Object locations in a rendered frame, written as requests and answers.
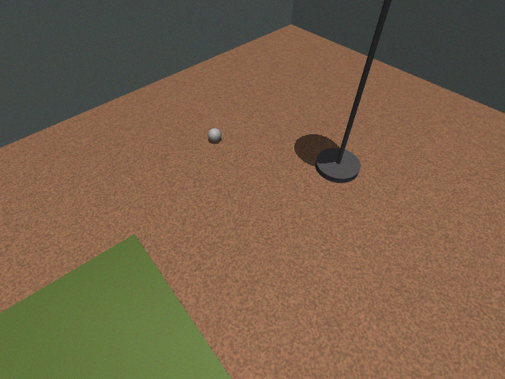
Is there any ball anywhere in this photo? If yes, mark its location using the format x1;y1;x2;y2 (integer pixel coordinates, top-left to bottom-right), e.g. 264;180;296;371
208;128;222;141

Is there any floor lamp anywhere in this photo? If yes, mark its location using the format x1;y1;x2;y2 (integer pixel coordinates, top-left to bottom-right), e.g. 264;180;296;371
316;0;391;183

